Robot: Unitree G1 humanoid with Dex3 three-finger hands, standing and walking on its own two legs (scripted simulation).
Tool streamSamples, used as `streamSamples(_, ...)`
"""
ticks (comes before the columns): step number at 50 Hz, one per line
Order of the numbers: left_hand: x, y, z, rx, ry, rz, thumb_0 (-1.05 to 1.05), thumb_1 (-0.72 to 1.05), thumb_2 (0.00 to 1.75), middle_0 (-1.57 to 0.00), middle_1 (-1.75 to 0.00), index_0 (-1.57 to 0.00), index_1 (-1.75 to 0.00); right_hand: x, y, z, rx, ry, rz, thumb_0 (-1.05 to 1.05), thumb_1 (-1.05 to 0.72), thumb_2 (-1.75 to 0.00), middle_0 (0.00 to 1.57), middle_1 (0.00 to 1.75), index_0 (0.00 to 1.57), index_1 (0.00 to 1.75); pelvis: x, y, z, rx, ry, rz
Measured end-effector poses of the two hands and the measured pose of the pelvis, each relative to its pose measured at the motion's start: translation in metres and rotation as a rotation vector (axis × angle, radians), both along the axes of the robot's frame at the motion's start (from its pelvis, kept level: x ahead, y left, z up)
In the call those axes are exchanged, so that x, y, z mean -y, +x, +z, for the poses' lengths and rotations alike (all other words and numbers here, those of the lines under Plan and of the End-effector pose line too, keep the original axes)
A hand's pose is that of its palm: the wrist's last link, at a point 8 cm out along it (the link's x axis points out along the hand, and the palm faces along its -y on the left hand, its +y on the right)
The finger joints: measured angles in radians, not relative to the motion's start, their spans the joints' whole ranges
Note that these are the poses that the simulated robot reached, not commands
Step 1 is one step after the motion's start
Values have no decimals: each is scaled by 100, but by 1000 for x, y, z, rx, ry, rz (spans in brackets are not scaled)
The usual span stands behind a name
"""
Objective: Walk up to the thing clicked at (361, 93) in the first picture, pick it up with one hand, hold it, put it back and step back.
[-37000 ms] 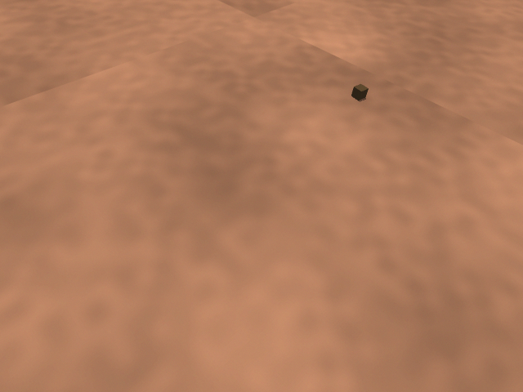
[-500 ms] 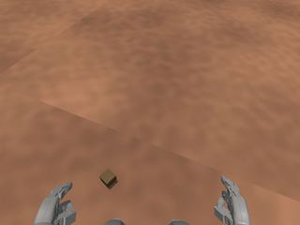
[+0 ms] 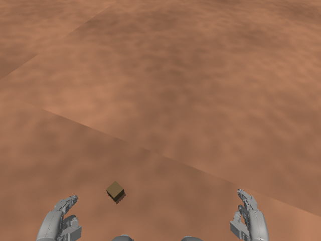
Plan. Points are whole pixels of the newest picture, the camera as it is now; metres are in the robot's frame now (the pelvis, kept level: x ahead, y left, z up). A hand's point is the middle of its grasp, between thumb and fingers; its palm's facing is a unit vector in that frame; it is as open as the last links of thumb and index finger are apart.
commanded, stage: home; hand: left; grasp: from above
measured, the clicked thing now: (115, 191) +0.47 +0.21 -0.68
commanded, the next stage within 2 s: stand in 0.16 s
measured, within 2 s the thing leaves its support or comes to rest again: neither
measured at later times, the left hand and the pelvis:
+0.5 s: hand out of the picture +0.12 +0.24 -0.10, palm faces +0.04 -0.94 -0.34, open 7.4 cm; pelvis -0.01 +0.00 +0.03, yaw +0 degrees
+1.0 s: hand out of the picture +0.02 +0.24 -0.10, palm faces +0.05 -0.94 -0.33, open 7.4 cm; pelvis -0.01 +0.01 +0.06, yaw +1 degrees
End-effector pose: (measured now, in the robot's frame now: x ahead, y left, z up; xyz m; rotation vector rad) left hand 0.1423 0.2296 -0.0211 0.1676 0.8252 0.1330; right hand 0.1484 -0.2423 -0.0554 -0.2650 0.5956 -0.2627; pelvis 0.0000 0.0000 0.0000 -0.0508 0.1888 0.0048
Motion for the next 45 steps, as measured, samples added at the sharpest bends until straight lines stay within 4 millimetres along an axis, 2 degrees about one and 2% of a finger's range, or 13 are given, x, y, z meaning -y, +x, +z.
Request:
streamSamples(13, -2, 0, 1, 3, 1, -4, 1, 91, 89, -20, -30, -20, -30, -3, -1, 0, 5, 4, -1, 1, -91, -90, 20, 30, 20, 30, -2, 0, 0, 2, -1, -2)
streamSamples(18, -21, 2, -23, 10, 104, -38, 1, 91, 89, -20, -30, -20, -30, 4, -12, -19, -269, -45, 151, 1, -91, -90, 20, 30, 20, 30, -2, -9, 12, 103, 31, -1)
streamSamples(24, -48, -31, -41, -133, 135, 20, 1, 91, 89, -20, -30, -20, -30, 22, -36, -19, -422, -7, 97, 1, -91, -90, 20, 30, 20, 30, -4, -10, 27, 155, 48, 0)
streamSamples(29, -60, -66, -49, -257, 135, 67, 1, 91, 89, -20, -30, -20, -30, 29, -57, -15, -500, -2, 44, 1, -91, -90, 20, 30, 20, 30, -7, -8, 37, 186, 45, 4)
streamSamples(37, -60, -111, -51, -404, 102, 109, 1, 91, 89, -20, -30, -20, -30, 24, -81, -10, -596, 26, -1, 1, -91, -90, 20, 30, 20, 30, -11, -7, 53, 226, 42, 9)
streamSamples(45, -58, -128, -46, -470, 95, 126, 1, 91, 89, -20, -30, -20, -30, 19, -89, -10, -636, 58, -14, 1, -91, -90, 20, 30, 20, 30, -10, -7, 62, 245, 49, 12)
